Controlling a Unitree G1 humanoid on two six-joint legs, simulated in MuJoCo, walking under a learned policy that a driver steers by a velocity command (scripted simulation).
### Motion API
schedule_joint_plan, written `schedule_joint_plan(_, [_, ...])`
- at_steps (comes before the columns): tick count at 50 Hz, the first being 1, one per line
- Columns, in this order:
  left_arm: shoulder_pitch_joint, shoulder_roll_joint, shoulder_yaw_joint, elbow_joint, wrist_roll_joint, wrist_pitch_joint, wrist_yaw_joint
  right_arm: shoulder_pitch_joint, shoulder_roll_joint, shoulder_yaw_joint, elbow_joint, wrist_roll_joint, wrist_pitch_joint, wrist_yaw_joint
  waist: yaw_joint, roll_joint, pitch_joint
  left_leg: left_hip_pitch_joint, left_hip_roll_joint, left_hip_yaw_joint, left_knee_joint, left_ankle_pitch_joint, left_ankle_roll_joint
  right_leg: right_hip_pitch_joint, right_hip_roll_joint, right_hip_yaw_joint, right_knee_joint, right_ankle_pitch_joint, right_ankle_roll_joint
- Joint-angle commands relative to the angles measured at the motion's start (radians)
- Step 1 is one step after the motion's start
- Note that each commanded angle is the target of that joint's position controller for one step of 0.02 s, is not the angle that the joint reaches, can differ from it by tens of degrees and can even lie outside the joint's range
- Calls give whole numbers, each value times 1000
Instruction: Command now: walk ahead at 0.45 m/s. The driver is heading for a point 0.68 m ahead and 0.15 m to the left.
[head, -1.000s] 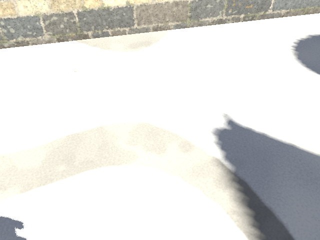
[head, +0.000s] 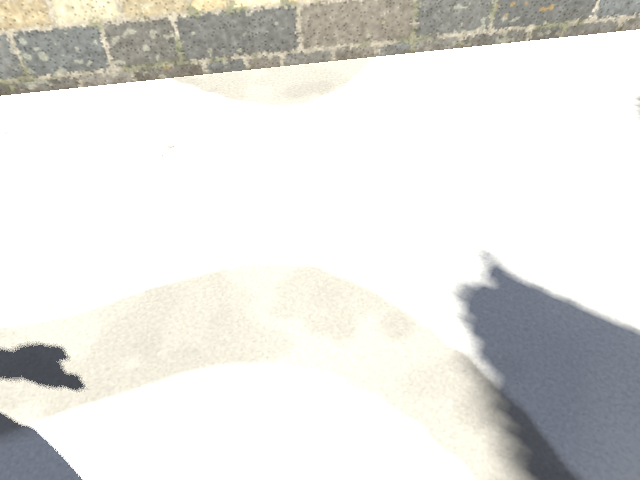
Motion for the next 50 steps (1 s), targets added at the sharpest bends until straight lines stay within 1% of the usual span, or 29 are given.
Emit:
schedule_joint_plan(1, [14, 158, 33, -25, -5, -16, 3, -152, -32, 5, -111, 2, -6, 4, -11, -120, 174, -13, -21, 51, -170, 68, 3, -89, -237, 99, -83, 348, -123])
schedule_joint_plan(4, [5, 178, 39, -8, -6, -13, 6, -145, -49, -1, -118, -2, -5, -6, -27, -122, 172, 114, -50, 72, -291, 66, 52, -41, -257, 63, -32, 534, -104])
schedule_joint_plan(5, [-13, 191, 42, -7, -6, -11, 9, -116, -65, -9, -114, -3, -8, -13, -50, -128, 150, 178, -73, 75, -311, 47, 73, -17, -266, 52, 27, 700, -93])
schedule_joint_plan(6, [-31, 211, 47, -6, -3, -8, 13, -46, -83, -21, -95, -5, -11, -22, -85, -145, 107, 255, -99, 76, -320, 12, 91, 10, -270, 41, 123, 855, -78])
schedule_joint_plan(7, [-55, 222, 51, -7, 1, 2, 16, 85, -109, -35, -54, -6, -16, -32, -144, -141, 41, 374, -125, 74, -363, 0, 111, 23, -261, 26, 282, 935, -63])
schedule_joint_plan(8, [-65, 213, 49, -13, 5, 12, 19, 263, -138, -52, 8, -18, -24, -43, -208, -114, -60, 595, -113, 51, -392, 5, 134, -61, -224, 3, 498, 832, -44])
schedule_joint_plan(9, [-40, 173, 38, -41, 18, 22, 19, 415, -220, -74, 35, -43, -32, -53, -236, -3, -191, 825, 110, -185, -373, -150, 164, -250, -164, -23, 808, 450, -42])
schedule_joint_plan(10, [102, 44, 15, -55, -19, 26, 6, 392, -294, -86, 28, -50, -33, -46, -139, 288, -282, 990, 346, -685, -559, -249, 289, -559, 38, 6, 1159, -282, -5])
schedule_joint_plan(11, [11, 139, 35, -60, 2, 26, 6, 283, -231, -78, 10, -11, -26, -38, -117, 150, -212, 875, 289, -739, -665, -346, 254, -638, -12, 133, 1229, -207, -26])
schedule_joint_plan(12, [-88, 173, 45, -84, 3, 23, 0, 178, -154, -57, -4, 2, -27, -37, -90, 55, -66, 730, 257, -554, -669, -329, 227, -665, -67, 116, 1212, -83, -30])
schedule_joint_plan(13, [-131, 159, 38, -87, 2, 17, -6, 160, -102, -43, 3, -5, -37, -29, -80, -15, -18, 641, 220, -443, -691, -196, 213, -647, -97, 102, 1161, -30, -32])
schedule_joint_plan(16, [-133, 116, 29, -85, 21, 49, -20, 202, -49, -21, 58, 11, -60, -37, -34, 8, 23, 517, 136, -254, -739, -3, 172, -557, -141, 87, 1050, -2, -16])
schedule_joint_plan(18, [-157, 103, 23, -93, 23, 63, -29, 255, -67, -25, 86, 12, -73, -38, -27, 15, 50, 513, 122, -213, -762, 50, 176, -597, -150, 64, 999, 2, -2])
schedule_joint_plan(21, [-299, 121, 21, -131, 27, 79, -36, 319, -78, -27, 122, 14, -74, -33, -52, 6, 120, 540, 109, -167, -807, 79, 166, -725, -177, 31, 886, 98, 20])
schedule_joint_plan(26, [-473, 107, 10, -175, 17, 75, -34, 391, -71, -18, 163, 25, -71, -37, -92, 1, 136, 607, 67, -85, -796, 271, 133, -727, -142, -19, 637, 262, 35])
schedule_joint_plan(28, [-533, 102, 5, -198, 11, 70, -33, 431, -72, -13, 186, 18, -69, -43, -107, 0, 138, 670, 87, -81, -779, 366, 126, -731, -129, -34, 577, 277, 27])
schedule_joint_plan(31, [-590, 113, 7, -214, 14, 66, -30, 457, -68, -8, 213, 9, -62, -52, -118, 15, 146, 779, 104, -84, -729, 456, 138, -741, -108, -31, 506, 248, 4])
schedule_joint_plan(34, [-579, 129, 16, -220, 10, 54, -23, 432, -93, -14, 223, 0, -48, -59, -87, 28, 141, 845, 126, -105, -636, 652, 153, -682, -74, -33, 450, 136, -26])
schedule_joint_plan(36, [-400, 156, 30, -164, 9, 42, -8, 403, -116, -22, 220, -7, -44, -52, -15, 45, 35, 816, 105, -94, -429, 836, 130, -424, -13, -52, 390, 67, -63])
schedule_joint_plan(37, [-229, 188, 47, -118, 22, 27, 5, 383, -107, -19, 216, 4, -45, -49, 62, 22, -55, 691, 72, -78, -237, 711, 111, -167, -49, -14, 336, 130, -94])
schedule_joint_plan(38, [-53, 281, 72, -94, 51, 20, 20, 373, -70, -9, 176, 16, -49, -45, 113, -82, -194, 473, 4, -43, 61, 321, 96, 98, -295, 245, 327, 24, -142])
schedule_joint_plan(39, [-69, 335, 86, -101, 56, 27, 13, 513, 25, 3, 176, 51, -40, -44, 28, -277, -285, 132, -170, -21, 380, -437, 65, 293, -544, 698, 206, -21, -266])
schedule_joint_plan(40, [-159, 250, 73, -118, 20, 39, 7, 418, -92, -27, 182, 18, -29, -51, 18, -79, -173, 66, -96, -113, 421, -355, 80, 162, -481, 658, 156, -114, -223])
schedule_joint_plan(41, [-246, 188, 53, -124, 10, 34, 5, 333, -85, -32, 158, 15, -31, -46, -11, -55, -26, 75, -71, -116, 378, -265, 74, 0, -444, 485, 125, 29, -195])
schedule_joint_plan(42, [-277, 152, 43, -115, 9, 25, 3, 310, -53, -28, 156, 12, -30, -45, -37, -42, 41, 110, -47, -112, 339, -230, 64, -104, -399, 354, 108, 256, -173])
schedule_joint_plan(44, [-259, 105, 28, -80, 1, 11, 11, 340, -19, -30, 169, -9, -4, -38, -83, -80, 54, 206, -36, -103, 283, -233, 36, -209, -332, 166, 115, 584, -134])
schedule_joint_plan(46, [-214, 106, 23, -50, -1, -5, 10, 358, 9, -30, 176, -10, 14, -34, -105, -97, 33, 232, -62, -90, 242, -212, 22, -218, -311, 85, 129, 793, -130])
schedule_joint_plan(48, [-206, 134, 24, -34, 0, -8, 10, 327, 10, -30, 171, -11, 23, -32, -117, -122, 36, 212, -71, -74, 168, -155, 12, -226, -287, 19, 131, 859, -128])
schedule_joint_plan(50, [-213, 136, 18, -23, 2, 0, 11, 252, 14, -21, 150, -10, 25, -30, -114, -140, 51, 222, -66, -45, 18, -81, 4, -246, -253, -41, 130, 847, -114])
